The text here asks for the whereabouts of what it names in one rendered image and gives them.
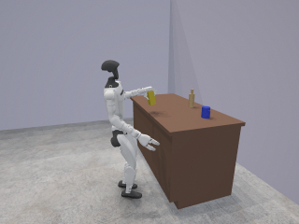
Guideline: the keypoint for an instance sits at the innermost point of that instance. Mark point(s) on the robot left hand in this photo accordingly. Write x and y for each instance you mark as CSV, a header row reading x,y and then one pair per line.
x,y
149,89

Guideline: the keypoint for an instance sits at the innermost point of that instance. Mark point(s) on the robot left thigh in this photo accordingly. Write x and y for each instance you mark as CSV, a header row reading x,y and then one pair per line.
x,y
133,142

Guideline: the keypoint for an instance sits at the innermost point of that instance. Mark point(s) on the table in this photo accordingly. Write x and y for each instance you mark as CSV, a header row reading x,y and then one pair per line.
x,y
195,161

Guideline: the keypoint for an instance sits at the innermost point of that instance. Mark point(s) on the sponge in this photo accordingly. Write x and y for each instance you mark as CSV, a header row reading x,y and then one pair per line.
x,y
151,96

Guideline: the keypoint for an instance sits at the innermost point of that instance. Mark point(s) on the left robot forearm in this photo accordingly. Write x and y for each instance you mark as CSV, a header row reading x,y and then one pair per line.
x,y
133,93

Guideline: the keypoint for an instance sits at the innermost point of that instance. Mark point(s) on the robot right upper arm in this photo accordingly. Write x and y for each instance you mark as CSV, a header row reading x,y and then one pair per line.
x,y
110,98

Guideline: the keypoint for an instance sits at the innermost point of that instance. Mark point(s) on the right robot forearm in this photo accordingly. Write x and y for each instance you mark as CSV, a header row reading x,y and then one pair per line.
x,y
121,125

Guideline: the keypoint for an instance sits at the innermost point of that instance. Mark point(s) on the humanoid robot torso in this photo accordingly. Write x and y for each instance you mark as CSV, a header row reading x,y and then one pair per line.
x,y
120,108

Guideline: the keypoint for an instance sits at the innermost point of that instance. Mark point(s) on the robot right hand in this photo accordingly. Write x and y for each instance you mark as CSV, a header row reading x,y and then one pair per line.
x,y
145,139

